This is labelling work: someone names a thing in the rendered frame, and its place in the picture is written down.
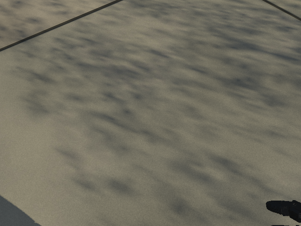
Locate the right robot hand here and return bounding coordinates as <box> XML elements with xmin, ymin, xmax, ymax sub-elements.
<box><xmin>266</xmin><ymin>200</ymin><xmax>301</xmax><ymax>226</ymax></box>

